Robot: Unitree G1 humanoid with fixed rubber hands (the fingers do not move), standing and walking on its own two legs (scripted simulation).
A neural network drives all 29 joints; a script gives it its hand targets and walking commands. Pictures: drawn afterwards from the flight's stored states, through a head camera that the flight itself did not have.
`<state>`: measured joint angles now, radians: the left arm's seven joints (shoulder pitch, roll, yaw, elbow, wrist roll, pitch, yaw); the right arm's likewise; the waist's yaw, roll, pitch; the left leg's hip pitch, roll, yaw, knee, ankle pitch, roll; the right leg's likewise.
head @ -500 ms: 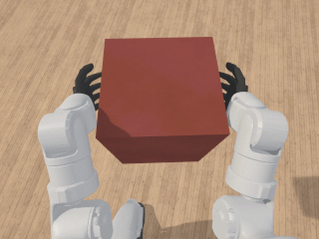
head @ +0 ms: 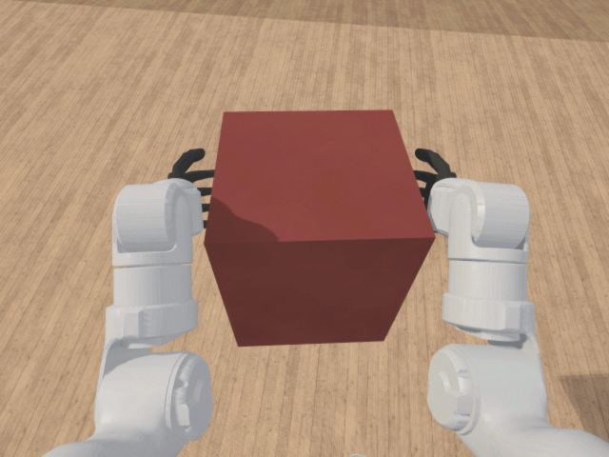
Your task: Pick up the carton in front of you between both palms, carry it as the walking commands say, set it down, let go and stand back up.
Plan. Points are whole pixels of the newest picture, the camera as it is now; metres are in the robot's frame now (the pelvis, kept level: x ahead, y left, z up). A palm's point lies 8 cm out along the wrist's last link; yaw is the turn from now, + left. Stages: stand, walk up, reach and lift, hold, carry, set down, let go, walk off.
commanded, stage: carry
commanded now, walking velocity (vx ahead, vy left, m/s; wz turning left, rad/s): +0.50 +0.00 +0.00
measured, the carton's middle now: (310, 236) +0.39 +0.00 +0.10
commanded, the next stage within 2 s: none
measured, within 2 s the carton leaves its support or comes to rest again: neither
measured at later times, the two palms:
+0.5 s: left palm (201, 55) +0.70 +0.17 +0.20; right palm (383, 70) +0.66 -0.13 +0.20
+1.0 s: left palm out of the picture +0.97 +0.20 +0.26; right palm out of the picture +1.00 -0.09 +0.27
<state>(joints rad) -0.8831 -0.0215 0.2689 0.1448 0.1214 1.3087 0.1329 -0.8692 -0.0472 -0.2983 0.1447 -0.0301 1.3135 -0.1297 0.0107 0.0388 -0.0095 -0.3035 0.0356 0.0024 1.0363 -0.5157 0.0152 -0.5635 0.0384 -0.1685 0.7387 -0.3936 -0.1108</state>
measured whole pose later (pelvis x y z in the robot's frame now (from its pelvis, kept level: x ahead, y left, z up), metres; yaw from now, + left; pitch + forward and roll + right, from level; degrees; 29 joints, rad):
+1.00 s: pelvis +0.60 +0.01 +0.11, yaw +1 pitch +4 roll +0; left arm -0.84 0.01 0.25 0.08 0.02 1.33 0.16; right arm -0.87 0.00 -0.32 0.06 -0.09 1.37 -0.13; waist 0.11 0.01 0.03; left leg -0.76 0.04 0.03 1.20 -0.44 0.05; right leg -0.32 0.01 -0.14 0.53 -0.45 -0.08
